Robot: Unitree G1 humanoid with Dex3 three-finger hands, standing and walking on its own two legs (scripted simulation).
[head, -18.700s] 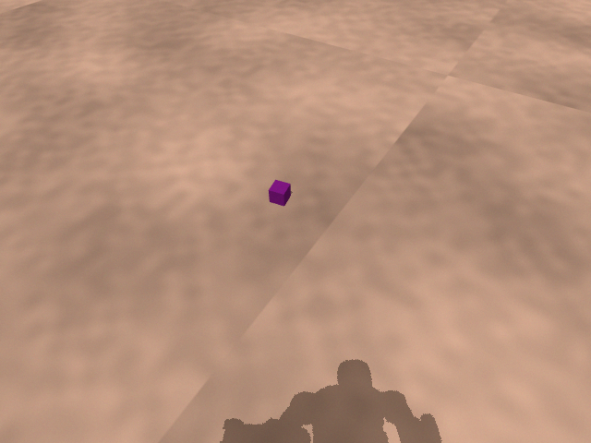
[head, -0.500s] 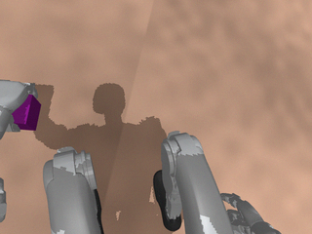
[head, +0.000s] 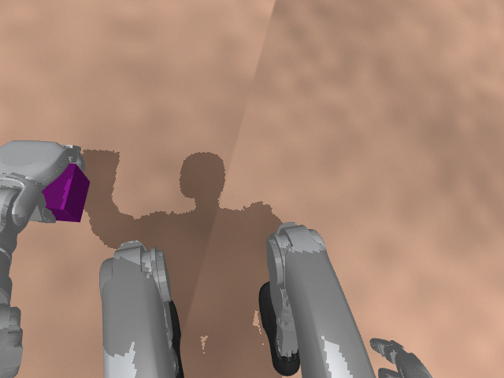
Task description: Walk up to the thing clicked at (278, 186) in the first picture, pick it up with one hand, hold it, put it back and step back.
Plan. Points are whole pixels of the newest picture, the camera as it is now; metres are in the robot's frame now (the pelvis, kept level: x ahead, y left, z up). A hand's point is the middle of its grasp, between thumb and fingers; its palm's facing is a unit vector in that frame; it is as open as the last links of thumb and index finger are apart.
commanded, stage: lift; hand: left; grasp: from above
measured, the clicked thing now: (53, 192) +0.43 +0.30 -0.17
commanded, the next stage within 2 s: hold in 1.34 s
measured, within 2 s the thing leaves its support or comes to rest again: neither
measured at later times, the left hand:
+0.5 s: hand out of the picture +0.36 +0.30 +0.05, palm faces -0.46 -0.03 -0.89, open 10.6 cm
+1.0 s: hand out of the picture +0.34 +0.28 +0.21, palm faces -0.49 -0.03 -0.87, open 10.6 cm
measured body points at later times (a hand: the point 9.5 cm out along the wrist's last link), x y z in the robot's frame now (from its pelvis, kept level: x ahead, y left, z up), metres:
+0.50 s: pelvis +0.00 +0.01 +0.14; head +0.15 +0.06 +0.56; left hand +0.38 +0.30 +0.10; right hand +0.15 -0.25 +0.03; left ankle +0.10 +0.13 -0.35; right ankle +0.10 -0.13 -0.35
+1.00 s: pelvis +0.04 +0.01 +0.30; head +0.11 +0.03 +0.74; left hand +0.36 +0.28 +0.27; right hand +0.17 -0.25 +0.18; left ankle +0.09 +0.13 -0.35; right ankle +0.10 -0.13 -0.35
